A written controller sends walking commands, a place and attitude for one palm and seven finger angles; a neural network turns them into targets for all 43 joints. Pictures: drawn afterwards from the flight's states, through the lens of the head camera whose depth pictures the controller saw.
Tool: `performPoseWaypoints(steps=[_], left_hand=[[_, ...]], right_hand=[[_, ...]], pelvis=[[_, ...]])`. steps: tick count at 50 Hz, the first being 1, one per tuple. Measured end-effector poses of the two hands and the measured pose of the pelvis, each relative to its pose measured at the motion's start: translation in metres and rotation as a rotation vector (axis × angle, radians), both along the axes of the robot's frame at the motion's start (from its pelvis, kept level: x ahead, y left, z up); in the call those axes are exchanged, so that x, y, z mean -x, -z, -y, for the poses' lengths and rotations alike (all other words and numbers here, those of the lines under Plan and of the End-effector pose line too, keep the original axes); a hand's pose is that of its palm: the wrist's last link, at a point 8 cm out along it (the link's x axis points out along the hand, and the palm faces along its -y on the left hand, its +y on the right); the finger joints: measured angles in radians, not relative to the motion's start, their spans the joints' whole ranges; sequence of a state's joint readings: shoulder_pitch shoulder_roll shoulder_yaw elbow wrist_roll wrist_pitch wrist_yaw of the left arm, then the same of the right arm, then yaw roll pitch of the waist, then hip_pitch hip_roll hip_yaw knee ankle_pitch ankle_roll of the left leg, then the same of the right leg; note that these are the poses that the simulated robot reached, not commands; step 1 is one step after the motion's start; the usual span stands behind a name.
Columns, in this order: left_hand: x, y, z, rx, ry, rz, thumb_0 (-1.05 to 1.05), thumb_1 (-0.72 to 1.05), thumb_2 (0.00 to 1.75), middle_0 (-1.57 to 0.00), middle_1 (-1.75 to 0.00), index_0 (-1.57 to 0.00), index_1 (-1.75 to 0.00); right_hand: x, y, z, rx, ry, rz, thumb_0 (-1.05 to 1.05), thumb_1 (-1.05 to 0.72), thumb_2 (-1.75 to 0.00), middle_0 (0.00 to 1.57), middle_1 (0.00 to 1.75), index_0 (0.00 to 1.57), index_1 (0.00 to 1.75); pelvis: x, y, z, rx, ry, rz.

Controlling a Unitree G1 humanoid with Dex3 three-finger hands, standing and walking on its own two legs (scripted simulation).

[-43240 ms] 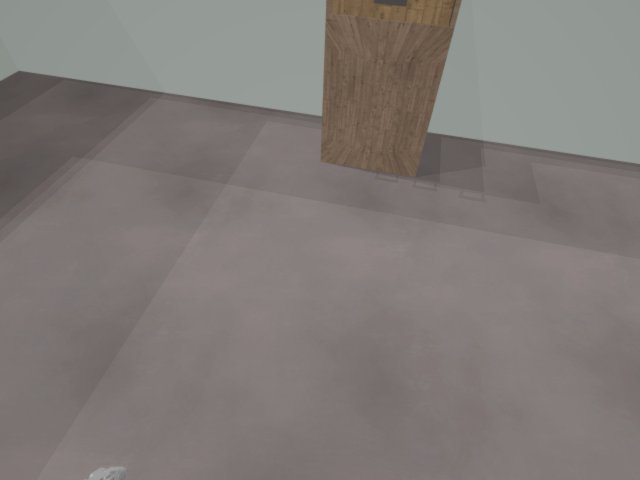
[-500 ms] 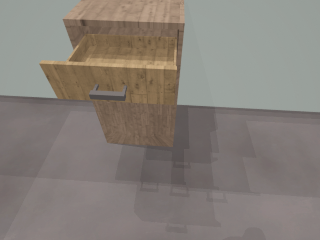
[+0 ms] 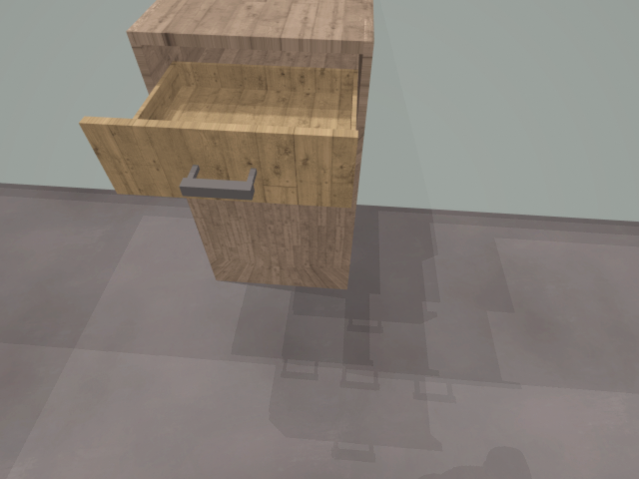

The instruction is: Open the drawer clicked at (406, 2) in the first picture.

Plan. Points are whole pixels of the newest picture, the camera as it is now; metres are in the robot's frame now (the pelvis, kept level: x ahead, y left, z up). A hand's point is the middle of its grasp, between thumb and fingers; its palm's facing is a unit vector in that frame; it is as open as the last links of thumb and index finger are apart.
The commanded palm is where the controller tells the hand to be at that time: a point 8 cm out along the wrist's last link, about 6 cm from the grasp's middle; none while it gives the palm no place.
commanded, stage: stand and wait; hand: left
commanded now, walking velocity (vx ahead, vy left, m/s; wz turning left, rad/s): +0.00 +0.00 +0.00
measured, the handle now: (220, 180) +0.56 +0.20 +0.03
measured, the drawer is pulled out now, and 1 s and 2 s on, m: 0.28 0.28 0.28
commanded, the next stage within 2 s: none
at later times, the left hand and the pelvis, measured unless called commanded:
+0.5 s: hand out of the picture +0.10 +0.24 -0.16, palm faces -0.02 -0.94 -0.33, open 7.4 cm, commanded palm none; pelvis +0.02 +0.00 +0.00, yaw +0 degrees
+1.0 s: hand out of the picture +0.11 +0.24 -0.16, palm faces -0.02 -0.94 -0.34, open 7.4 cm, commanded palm none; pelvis +0.03 -0.01 +0.00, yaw +0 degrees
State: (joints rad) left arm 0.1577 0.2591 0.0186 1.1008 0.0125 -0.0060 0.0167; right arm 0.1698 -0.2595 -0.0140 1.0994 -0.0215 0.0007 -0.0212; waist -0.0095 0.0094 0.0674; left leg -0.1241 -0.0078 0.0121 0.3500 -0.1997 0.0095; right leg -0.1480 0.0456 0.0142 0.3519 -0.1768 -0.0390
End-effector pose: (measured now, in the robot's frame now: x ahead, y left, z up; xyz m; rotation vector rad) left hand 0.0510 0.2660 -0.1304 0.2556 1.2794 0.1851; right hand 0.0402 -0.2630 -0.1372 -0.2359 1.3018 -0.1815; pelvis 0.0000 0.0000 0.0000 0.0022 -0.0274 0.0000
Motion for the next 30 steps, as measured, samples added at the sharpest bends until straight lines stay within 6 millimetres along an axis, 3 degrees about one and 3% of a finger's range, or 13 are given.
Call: performPoseWaypoints(steps=[13, 30], left_hand=[[-0.028, -0.006, -0.01, -0.024, 0.024, 0.036, 0.0, 0.91, 0.9, -0.2, -0.3, -0.2, -0.3], [-0.047, -0.01, -0.017, -0.044, 0.032, 0.047, 0.0, 0.91, 0.9, -0.2, -0.3, -0.2, -0.3]], right_hand=[[-0.025, -0.007, 0.013, 0.03, -0.018, 0.028, 0.0, -0.91, -0.9, 0.21, 0.3, 0.2, 0.3], [-0.044, -0.012, 0.024, 0.052, -0.027, 0.037, 0.0, -0.91, -0.9, 0.21, 0.3, 0.2, 0.3]], pelvis=[[-0.009, -0.001, 0.0, 0.0, -0.001, -0.005], [-0.021, -0.002, 0.002, -0.001, -0.001, -0.011]])
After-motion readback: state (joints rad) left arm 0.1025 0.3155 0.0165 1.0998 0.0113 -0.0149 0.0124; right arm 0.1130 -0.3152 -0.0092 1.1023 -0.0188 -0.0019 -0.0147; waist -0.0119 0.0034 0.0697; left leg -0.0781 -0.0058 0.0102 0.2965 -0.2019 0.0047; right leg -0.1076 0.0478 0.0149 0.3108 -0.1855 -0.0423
